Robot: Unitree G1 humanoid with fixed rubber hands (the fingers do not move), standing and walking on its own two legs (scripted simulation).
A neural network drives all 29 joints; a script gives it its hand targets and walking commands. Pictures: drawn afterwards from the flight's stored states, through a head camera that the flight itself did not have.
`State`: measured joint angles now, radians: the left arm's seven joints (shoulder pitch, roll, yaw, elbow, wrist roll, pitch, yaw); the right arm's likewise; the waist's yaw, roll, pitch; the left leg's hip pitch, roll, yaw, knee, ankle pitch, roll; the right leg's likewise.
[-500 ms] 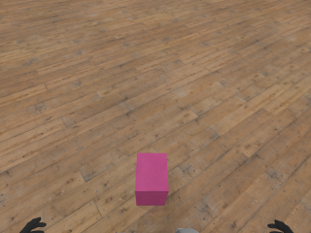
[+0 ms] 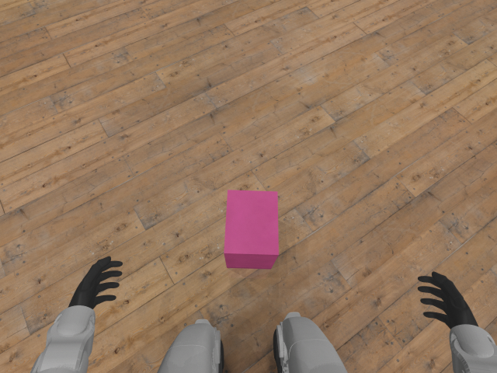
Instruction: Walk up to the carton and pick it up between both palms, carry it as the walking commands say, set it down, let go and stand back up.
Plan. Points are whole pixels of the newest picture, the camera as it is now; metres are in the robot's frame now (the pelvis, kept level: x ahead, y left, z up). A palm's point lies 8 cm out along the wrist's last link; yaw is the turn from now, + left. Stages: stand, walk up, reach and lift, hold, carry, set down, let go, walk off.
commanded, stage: reach and lift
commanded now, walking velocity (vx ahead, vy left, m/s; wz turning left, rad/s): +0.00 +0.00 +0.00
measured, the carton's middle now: (250, 232) +0.48 -0.03 -0.61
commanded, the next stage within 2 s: none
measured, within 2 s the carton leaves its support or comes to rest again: neither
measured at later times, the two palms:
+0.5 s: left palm (121, 245) +0.31 +0.24 -0.13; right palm (394, 253) +0.29 -0.27 -0.11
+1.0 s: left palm (172, 186) +0.46 +0.16 -0.17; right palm (355, 194) +0.43 -0.24 -0.17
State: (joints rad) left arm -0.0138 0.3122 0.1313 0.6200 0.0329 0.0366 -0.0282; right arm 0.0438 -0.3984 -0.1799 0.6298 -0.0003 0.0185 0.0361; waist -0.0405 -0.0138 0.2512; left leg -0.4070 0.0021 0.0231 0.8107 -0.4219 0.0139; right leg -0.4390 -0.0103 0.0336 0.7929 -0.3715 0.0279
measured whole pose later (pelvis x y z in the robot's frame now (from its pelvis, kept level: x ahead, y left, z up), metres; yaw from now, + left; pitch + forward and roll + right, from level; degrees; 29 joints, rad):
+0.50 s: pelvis -0.03 +0.00 -0.04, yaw +1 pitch +19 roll +0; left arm -0.46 0.31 0.13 0.72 0.00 0.09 0.00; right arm -0.37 -0.31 -0.15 0.63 0.00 0.07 -0.01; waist -0.04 -0.01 0.11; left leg -0.92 0.00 0.02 0.99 -0.40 0.01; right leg -0.94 -0.01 0.03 0.97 -0.35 0.03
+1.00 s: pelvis -0.05 -0.02 -0.07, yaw +1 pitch +36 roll +2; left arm -1.11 0.29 0.17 0.88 -0.01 0.14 0.04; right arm -0.97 -0.29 -0.25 0.73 0.00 0.14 -0.04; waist -0.04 -0.01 0.12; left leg -1.33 0.00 0.02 1.04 -0.34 0.00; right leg -1.37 -0.01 0.03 1.04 -0.30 0.02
